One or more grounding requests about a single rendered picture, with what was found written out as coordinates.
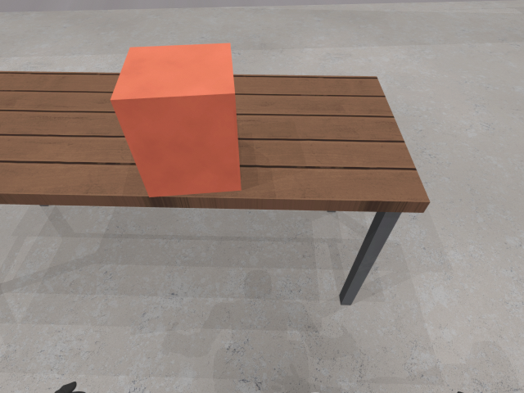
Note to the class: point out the carton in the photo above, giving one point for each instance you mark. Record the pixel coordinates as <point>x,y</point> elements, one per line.
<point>176,106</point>

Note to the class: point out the table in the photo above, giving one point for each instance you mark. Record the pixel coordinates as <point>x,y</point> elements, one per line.
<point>306,142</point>

